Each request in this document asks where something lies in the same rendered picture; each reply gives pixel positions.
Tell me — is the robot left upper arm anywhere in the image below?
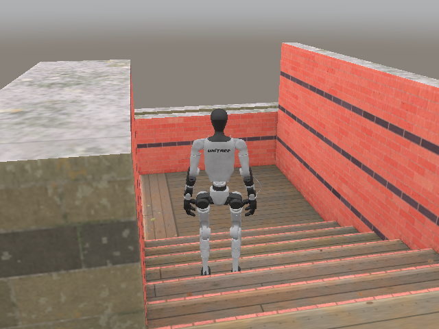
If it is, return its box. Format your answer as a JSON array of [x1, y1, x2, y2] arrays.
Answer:
[[189, 138, 205, 177]]

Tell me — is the left robot hand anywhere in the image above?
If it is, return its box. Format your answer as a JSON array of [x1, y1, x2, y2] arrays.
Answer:
[[183, 199, 197, 216]]

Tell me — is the robot right upper arm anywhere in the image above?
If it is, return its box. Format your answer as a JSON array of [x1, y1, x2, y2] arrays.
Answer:
[[234, 138, 250, 177]]

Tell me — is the right robot forearm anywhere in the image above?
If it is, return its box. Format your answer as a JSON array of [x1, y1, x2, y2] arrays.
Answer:
[[244, 167, 257, 200]]

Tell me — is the left robot forearm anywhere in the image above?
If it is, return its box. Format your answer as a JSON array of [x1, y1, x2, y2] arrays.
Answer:
[[184, 167, 196, 200]]

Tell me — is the left robot thigh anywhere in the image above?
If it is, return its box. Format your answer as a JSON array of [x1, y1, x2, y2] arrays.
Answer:
[[196, 191, 211, 240]]

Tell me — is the robot head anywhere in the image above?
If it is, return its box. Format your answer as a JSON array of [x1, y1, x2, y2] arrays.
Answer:
[[208, 108, 231, 142]]

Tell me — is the right robot hand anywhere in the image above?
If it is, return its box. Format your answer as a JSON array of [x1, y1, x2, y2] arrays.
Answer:
[[241, 198, 257, 216]]

